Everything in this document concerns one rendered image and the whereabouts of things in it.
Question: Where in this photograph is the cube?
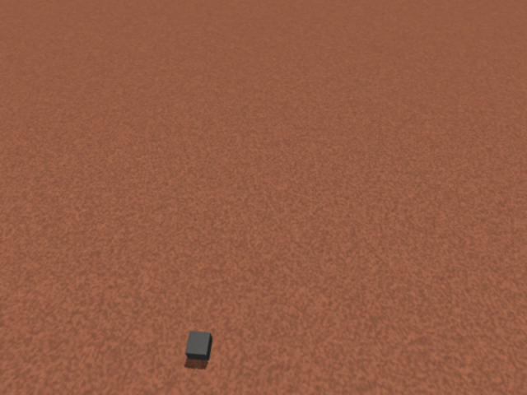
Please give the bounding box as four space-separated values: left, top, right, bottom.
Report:
185 331 212 360

